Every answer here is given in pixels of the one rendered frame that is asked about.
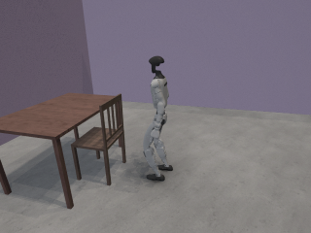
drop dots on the right robot foot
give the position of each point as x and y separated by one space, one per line
163 168

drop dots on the robot left forearm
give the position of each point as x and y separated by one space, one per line
160 114

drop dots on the robot left shin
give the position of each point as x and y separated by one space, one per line
151 159

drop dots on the chair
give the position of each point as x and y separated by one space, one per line
101 138

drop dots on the robot left upper arm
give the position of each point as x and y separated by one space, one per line
156 86

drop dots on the table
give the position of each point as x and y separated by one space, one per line
51 120

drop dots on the robot left hand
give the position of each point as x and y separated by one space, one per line
154 134

